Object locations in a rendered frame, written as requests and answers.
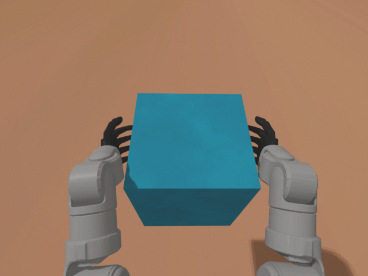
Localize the carton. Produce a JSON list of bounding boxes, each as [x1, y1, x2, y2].
[[123, 93, 261, 226]]

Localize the left robot forearm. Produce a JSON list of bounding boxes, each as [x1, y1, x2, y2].
[[63, 145, 124, 276]]

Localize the robot right hand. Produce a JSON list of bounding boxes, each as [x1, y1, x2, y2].
[[248, 116, 278, 165]]

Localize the robot left hand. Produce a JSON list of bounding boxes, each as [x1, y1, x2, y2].
[[101, 117, 133, 163]]

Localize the right robot forearm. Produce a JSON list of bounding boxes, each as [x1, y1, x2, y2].
[[258, 145, 325, 276]]

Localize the right robot upper arm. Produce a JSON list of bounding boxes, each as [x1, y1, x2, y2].
[[256, 261, 319, 276]]

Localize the left robot upper arm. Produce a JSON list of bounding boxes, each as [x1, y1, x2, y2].
[[71, 264, 130, 276]]

